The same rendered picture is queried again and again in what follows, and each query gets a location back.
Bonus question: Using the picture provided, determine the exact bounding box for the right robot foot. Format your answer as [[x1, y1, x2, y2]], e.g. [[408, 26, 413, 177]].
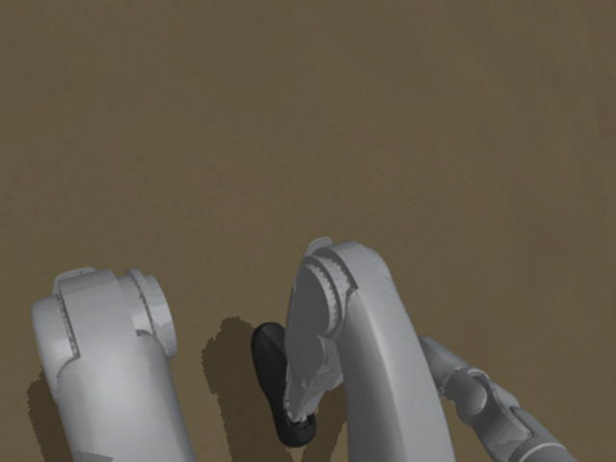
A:
[[251, 322, 316, 448]]

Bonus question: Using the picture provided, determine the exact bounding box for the right robot hand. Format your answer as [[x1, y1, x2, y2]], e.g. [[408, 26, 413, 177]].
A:
[[418, 336, 470, 401]]

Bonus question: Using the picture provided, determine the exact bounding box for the right robot arm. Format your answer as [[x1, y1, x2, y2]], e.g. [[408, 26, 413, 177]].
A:
[[445, 367, 578, 462]]

